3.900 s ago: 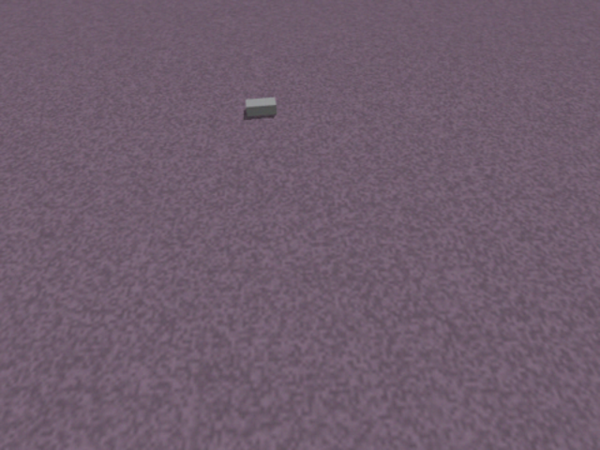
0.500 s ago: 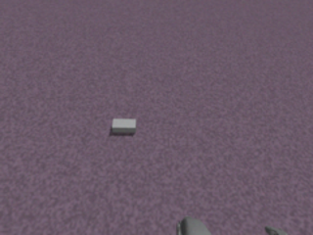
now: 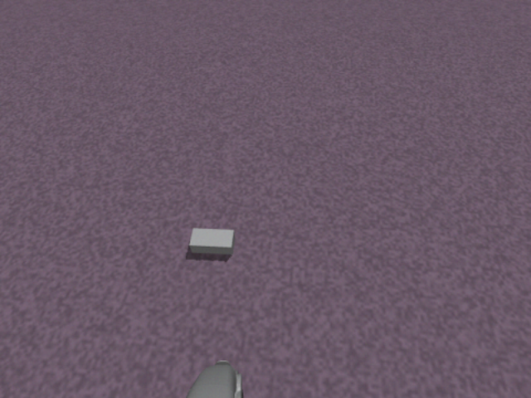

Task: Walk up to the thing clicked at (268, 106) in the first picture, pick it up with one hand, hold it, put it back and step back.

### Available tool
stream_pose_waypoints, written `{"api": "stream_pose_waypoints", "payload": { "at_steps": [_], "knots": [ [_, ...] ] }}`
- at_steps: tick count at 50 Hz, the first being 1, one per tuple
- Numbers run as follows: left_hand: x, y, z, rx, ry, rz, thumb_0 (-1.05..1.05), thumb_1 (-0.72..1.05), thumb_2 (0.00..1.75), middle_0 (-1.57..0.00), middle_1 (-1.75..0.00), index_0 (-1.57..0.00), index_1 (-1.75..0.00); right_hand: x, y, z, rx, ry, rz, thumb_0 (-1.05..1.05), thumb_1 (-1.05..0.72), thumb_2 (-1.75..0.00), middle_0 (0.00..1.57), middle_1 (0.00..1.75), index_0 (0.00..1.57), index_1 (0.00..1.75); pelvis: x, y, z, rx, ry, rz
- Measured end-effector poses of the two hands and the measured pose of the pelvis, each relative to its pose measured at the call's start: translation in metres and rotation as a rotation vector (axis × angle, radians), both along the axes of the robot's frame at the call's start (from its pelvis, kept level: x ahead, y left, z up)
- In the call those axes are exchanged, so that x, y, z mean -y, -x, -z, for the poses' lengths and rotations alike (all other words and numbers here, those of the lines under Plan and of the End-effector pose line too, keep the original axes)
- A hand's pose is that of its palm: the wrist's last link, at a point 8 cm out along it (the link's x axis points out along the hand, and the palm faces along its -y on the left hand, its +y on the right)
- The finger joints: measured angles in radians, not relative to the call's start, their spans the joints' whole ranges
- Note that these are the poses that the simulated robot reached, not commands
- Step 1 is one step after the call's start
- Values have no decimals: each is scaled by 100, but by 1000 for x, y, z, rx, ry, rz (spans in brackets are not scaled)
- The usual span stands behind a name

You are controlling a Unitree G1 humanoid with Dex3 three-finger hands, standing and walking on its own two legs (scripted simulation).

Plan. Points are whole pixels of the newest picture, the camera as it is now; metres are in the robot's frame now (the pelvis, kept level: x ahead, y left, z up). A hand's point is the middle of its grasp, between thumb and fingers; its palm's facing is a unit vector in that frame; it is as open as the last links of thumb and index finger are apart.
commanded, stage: walk up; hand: left
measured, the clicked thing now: (212, 241) +0.77 +0.28 -0.74
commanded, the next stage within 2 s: none
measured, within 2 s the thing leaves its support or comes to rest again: neither
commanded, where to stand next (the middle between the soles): +0.35 -0.02 m, yaw +1 degrees
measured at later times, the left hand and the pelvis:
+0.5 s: hand (146, 330) +0.24 +0.25 -0.14, palm faces -0.04 -0.91 -0.41, open 7.4 cm; pelvis +0.17 -0.04 -0.02, yaw +0 degrees
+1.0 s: hand (167, 292) +0.32 +0.23 -0.17, palm faces -0.01 -0.92 -0.39, open 7.4 cm; pelvis +0.28 -0.04 -0.02, yaw +2 degrees
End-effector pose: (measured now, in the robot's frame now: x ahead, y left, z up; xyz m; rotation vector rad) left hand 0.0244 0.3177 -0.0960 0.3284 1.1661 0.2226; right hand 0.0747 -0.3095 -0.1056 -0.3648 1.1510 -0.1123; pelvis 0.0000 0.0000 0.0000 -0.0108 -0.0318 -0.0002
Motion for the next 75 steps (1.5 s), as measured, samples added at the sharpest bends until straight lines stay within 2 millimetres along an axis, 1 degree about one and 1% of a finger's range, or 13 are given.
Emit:
{"api": "stream_pose_waypoints", "payload": {
  "at_steps": [5,9,17,21,25,29,37,41,45,49,53,60,75],
  "knots": [
    [-1,-17,22,-51,36,-31,1,90,90,-21,-30,-21,-30,-4,-62,-6,45,30,-35,1,-90,-90,21,30,21,30,-4,-42,9,3,6,-19],
    [-1,-45,38,-87,49,-29,1,90,90,-20,-30,-21,-30,-6,-102,-10,131,60,-28,1,-90,-90,21,30,21,30,-9,-70,17,16,-12,-21],
    [9,-133,22,-14,48,37,1,90,90,-20,-30,-20,-30,13,-120,-25,118,69,21,1,-90,-90,21,30,21,30,6,-117,4,24,-25,-9],
    [18,-172,10,5,21,57,1,90,90,-20,-30,-20,-30,36,-126,-15,75,56,46,1,-90,-90,21,30,21,30,21,-143,4,22,-30,-4],
    [28,-204,3,38,-45,59,1,90,90,-20,-30,-20,-30,65,-143,9,29,40,63,1,-90,-90,21,30,21,30,45,-174,16,19,-30,-8],
    [41,-215,-3,62,-85,17,0,90,90,-20,-30,-20,-30,76,-174,25,-22,30,55,1,-90,-90,21,30,21,30,58,-197,20,26,-11,-20],
    [52,-217,-14,-27,-83,-32,0,90,90,-21,-30,-21,-30,64,-248,16,-12,-20,-12,1,-90,-90,20,30,20,29,61,-239,4,13,-11,-30],
    [46,-227,-1,-72,-72,-37,1,90,90,-21,-30,-21,-30,53,-280,14,0,-7,-16,1,-90,-90,20,30,20,29,54,-258,7,8,-8,-28],
    [36,-250,24,-80,-49,-39,1,90,90,-21,-30,-21,-30,39,-307,18,38,20,-18,1,-90,-90,21,30,20,30,41,-273,21,7,-16,-38],
    [39,-281,32,-62,-29,-16,1,90,90,-20,-30,-21,-30,32,-318,13,65,12,-5,1,-90,-90,21,30,21,30,40,-282,21,13,-12,-30],
    [46,-306,30,-31,-23,10,1,90,90,-20,-30,-21,-30,38,-321,11,60,17,9,1,-90,-90,21,30,21,30,45,-292,19,5,-11,-28],
    [54,-324,25,-29,-55,4,1,90,90,-20,-30,-21,-30,51,-330,25,8,11,55,1,-90,-90,21,30,21,30,53,-310,20,4,-5,-23],
    [49,-388,18,16,-6,17,1,90,90,-20,-30,-21,-30,25,-337,17,-49,-10,77,1,-90,-90,21,30,21,30,37,-328,4,5,-6,-24]
  ]
}}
